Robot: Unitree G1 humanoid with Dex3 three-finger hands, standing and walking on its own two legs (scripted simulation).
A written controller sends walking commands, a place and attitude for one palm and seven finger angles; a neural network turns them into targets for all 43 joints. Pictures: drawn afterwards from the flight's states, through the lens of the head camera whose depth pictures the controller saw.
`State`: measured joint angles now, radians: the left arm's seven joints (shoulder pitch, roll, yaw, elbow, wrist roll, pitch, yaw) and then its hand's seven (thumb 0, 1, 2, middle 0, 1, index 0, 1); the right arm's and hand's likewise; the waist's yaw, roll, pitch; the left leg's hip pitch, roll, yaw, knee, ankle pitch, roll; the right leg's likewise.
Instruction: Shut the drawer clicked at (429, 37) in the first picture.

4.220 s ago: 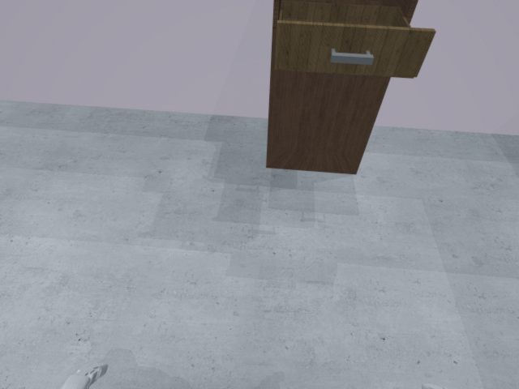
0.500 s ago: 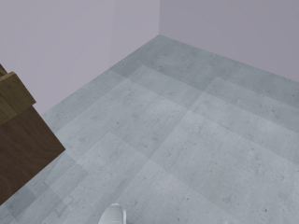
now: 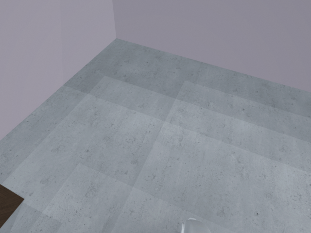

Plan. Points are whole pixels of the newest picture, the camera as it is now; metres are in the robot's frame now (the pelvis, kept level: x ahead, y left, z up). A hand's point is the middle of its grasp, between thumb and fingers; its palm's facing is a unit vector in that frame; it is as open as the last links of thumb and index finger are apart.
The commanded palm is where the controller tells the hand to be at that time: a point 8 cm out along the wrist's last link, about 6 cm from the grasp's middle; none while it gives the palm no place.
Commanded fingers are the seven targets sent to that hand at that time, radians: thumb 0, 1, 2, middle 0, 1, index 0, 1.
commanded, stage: turn to face it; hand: left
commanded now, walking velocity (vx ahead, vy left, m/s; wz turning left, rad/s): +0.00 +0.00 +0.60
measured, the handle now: out of the picture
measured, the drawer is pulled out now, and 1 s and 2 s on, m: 0.30 0.30 0.30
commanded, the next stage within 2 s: none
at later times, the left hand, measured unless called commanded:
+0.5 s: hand out of the picture +0.10 +0.18 -0.19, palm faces +0.22 -0.96 -0.15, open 7.3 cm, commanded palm none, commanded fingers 0.00 0.90 0.90 -0.20 -0.30 -0.20 -0.30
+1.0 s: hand out of the picture +0.00 +0.17 -0.15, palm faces +0.49 -0.82 -0.28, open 7.3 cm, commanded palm none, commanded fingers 0.00 0.90 0.90 -0.20 -0.30 -0.20 -0.30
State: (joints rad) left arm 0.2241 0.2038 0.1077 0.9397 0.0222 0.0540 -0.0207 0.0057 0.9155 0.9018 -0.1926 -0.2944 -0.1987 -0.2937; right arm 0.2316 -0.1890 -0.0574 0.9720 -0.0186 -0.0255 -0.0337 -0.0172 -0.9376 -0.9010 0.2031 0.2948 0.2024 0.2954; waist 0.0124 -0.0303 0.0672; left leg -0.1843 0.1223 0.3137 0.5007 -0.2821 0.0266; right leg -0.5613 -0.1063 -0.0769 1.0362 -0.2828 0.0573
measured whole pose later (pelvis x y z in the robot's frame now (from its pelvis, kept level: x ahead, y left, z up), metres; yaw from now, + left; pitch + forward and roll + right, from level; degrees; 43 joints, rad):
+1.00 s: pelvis +0.00 -0.05 -0.01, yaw +29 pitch +0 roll +0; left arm 0.19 0.18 0.05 0.88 0.01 0.03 0.02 0.01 0.91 0.90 -0.20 -0.30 -0.20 -0.29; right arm 0.20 -0.26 -0.10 0.92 -0.02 0.08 0.01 0.01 -0.90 -0.90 0.20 0.29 0.20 0.30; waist -0.02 0.06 0.05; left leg -0.50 -0.06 -0.08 0.83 -0.39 -0.02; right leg -0.26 -0.04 -0.07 0.57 -0.31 0.01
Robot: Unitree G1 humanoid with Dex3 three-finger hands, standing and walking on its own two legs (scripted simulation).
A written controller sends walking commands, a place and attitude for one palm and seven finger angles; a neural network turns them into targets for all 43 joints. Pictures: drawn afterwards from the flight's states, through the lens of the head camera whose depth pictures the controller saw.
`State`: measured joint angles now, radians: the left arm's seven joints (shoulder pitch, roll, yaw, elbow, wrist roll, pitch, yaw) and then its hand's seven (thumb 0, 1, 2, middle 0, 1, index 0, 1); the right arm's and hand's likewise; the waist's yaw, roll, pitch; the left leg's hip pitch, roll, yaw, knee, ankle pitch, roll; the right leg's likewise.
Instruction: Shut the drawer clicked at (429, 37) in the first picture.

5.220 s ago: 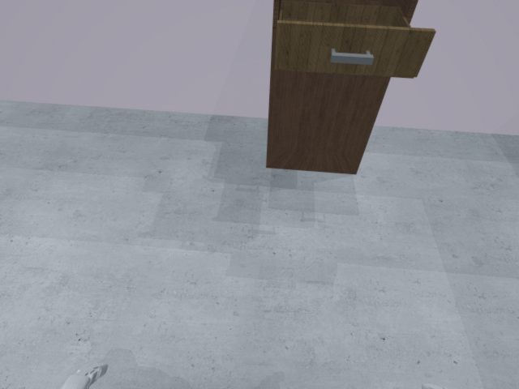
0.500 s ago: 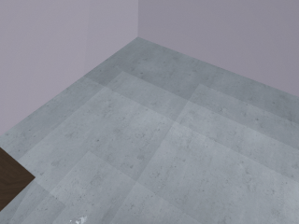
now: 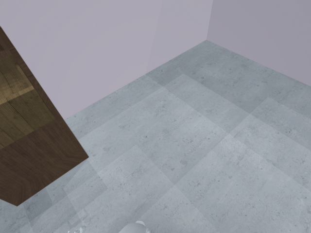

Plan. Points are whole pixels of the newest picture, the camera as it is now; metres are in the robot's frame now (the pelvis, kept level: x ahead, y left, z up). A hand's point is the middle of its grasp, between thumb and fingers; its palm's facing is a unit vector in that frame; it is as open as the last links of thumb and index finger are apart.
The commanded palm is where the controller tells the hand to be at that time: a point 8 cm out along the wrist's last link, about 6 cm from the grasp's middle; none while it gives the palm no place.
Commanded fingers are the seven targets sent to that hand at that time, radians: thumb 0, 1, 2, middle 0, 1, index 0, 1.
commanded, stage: turn to face it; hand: left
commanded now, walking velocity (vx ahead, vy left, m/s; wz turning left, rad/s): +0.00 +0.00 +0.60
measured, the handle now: out of the picture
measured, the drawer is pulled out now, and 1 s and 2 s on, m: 0.30 0.30 0.30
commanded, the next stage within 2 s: take the last steps up to it in 1.04 s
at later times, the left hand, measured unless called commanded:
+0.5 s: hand out of the picture -0.03 +0.27 -0.17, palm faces +0.34 -0.90 -0.25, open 7.4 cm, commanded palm none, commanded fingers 0.00 0.90 0.90 -0.20 -0.30 -0.20 -0.30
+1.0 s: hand out of the picture -0.03 +0.20 -0.13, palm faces +0.55 -0.78 -0.29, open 7.4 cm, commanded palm none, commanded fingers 0.00 0.90 0.90 -0.20 -0.30 -0.20 -0.30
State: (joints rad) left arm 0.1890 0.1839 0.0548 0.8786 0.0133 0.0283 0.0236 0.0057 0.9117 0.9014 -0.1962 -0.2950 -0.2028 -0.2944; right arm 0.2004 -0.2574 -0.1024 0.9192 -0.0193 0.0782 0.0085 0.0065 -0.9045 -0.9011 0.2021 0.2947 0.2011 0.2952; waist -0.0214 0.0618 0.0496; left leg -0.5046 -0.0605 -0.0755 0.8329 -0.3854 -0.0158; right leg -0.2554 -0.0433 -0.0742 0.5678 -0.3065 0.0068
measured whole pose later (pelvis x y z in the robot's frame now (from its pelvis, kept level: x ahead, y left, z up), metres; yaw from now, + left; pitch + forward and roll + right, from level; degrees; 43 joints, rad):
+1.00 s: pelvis -0.01 -0.01 +0.01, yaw +35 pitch -1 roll +2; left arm 0.20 0.16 0.02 0.87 0.01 0.01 0.02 0.01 0.91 0.90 -0.20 -0.30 -0.21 -0.30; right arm 0.23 -0.27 -0.09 0.96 -0.02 0.09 0.02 0.01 -0.91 -0.90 0.20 0.29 0.20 0.29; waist -0.04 0.06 0.06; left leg -0.48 0.00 -0.05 1.18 -0.35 -0.06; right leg -0.20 -0.07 -0.14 0.50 -0.28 -0.03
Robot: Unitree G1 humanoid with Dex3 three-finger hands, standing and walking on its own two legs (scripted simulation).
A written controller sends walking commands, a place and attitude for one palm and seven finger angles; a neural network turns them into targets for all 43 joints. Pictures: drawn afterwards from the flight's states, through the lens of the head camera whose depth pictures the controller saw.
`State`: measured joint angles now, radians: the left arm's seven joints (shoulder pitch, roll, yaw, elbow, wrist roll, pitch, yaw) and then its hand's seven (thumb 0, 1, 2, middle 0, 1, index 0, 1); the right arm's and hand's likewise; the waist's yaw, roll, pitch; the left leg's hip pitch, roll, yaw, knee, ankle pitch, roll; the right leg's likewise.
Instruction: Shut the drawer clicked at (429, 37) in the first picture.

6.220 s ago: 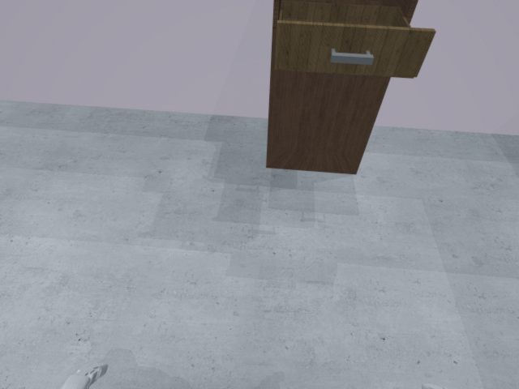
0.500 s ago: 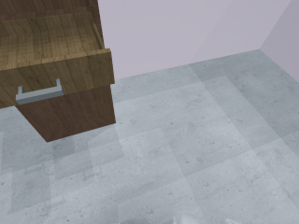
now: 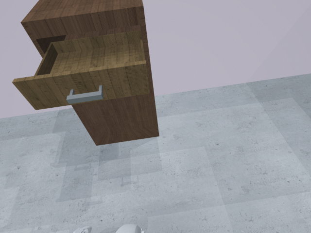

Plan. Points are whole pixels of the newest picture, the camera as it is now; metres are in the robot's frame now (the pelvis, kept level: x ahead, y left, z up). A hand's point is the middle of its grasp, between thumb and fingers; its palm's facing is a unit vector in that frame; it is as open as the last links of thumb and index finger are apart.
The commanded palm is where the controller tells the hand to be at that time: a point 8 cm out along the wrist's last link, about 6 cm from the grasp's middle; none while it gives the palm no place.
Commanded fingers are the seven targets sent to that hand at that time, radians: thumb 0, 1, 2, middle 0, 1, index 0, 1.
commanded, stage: turn to face it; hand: left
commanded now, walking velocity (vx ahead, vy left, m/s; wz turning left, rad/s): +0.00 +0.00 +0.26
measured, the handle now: (85, 93) +0.56 +0.27 +0.04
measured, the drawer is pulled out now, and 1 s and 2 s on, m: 0.30 0.30 0.30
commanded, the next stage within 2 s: take the last steps up to it in 0.04 s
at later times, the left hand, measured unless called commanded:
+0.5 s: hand out of the picture -0.01 +0.26 -0.18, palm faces +0.17 -0.97 -0.15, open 7.4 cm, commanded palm none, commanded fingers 0.00 0.90 0.90 -0.20 -0.30 -0.20 -0.30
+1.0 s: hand (110, 186) +0.30 +0.19 -0.17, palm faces +0.06 -0.98 -0.18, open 7.3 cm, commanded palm none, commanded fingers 0.00 0.90 0.90 -0.20 -0.30 -0.20 -0.30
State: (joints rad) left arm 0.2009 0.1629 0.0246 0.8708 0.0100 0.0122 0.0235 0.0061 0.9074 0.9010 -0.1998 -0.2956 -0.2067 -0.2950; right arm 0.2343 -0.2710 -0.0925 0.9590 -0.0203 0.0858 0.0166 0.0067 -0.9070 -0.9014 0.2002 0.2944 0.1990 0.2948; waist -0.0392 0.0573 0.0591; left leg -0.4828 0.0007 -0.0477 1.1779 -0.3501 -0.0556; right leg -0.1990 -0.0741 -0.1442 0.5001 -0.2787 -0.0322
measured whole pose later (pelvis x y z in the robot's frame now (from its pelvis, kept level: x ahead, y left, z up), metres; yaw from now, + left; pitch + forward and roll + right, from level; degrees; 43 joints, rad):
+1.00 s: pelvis +0.19 +0.01 -0.02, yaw +5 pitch -2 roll +0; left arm 0.10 0.15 0.04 0.99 0.00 -0.06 0.00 0.00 0.91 0.90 -0.20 -0.29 -0.20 -0.29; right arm 0.47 -0.12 -0.04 1.17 0.00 -0.01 -0.02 0.01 -0.91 -0.90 0.20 0.29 0.20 0.30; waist -0.06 0.03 0.09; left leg -0.25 0.05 0.01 1.18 -0.47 0.03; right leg -0.35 -0.01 -0.15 0.63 -0.24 -0.08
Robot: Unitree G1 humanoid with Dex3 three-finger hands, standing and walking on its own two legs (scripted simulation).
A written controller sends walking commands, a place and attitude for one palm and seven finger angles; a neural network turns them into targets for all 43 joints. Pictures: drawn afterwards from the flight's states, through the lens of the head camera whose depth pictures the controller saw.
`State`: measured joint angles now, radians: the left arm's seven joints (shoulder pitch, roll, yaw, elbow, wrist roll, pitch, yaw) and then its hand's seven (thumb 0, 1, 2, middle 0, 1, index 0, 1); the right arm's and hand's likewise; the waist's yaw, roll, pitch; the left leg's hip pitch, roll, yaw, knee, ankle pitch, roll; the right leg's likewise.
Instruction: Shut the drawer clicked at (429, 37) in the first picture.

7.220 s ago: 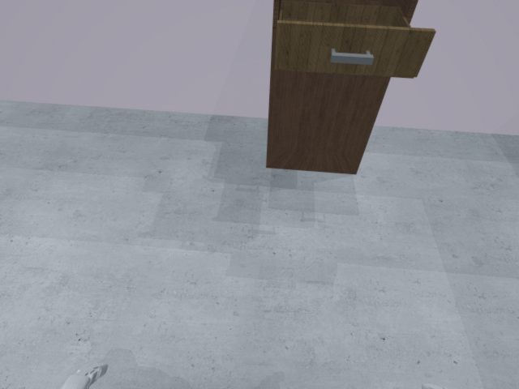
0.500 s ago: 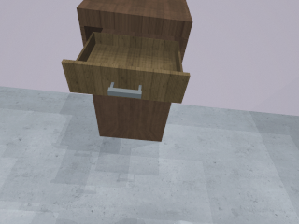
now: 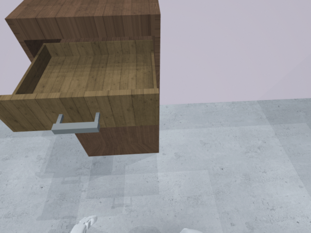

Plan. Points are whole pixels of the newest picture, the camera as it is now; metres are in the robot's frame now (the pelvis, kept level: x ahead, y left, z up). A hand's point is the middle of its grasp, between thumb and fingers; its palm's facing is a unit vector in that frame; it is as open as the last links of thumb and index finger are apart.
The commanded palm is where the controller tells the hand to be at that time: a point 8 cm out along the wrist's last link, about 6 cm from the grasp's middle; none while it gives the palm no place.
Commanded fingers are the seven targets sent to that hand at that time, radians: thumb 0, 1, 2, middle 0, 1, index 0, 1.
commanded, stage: take the last steps up to it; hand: left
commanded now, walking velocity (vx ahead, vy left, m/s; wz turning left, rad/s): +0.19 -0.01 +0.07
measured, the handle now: (77, 122) +0.39 +0.22 +0.06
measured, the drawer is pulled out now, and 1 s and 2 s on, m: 0.30 0.30 0.30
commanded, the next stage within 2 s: come to a stop and stand still in 0.14 s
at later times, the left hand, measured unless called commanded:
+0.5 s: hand out of the picture +0.05 +0.16 -0.17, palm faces +0.10 -0.99 -0.12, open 7.3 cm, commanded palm none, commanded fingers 0.00 0.90 0.90 -0.20 -0.30 -0.20 -0.30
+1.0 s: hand out of the picture +0.04 +0.11 -0.13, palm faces +0.05 -0.97 -0.24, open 7.3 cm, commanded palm none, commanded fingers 0.00 0.90 0.90 -0.20 -0.30 -0.20 -0.30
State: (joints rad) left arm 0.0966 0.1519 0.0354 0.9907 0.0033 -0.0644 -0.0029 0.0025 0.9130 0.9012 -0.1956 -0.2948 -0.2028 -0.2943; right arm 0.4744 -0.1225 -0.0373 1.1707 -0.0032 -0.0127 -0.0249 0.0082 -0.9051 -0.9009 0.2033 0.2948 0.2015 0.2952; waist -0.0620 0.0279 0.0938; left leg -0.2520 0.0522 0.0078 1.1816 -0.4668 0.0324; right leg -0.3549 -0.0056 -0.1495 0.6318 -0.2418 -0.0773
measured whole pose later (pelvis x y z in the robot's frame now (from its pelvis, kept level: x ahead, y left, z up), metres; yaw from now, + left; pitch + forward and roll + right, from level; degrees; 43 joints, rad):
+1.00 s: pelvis +0.04 -0.06 +0.03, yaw -1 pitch +0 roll +3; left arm 0.33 0.12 0.02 1.05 0.02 -0.01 0.02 0.00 0.91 0.90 -0.20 -0.30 -0.20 -0.29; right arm 0.30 -0.22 -0.07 1.08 -0.02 0.05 0.00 0.00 -0.91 -0.90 0.20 0.29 0.20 0.29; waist 0.00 0.02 -0.01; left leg -0.41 0.02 0.03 0.91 -0.26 -0.03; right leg -0.16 -0.04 -0.06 0.39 -0.23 -0.05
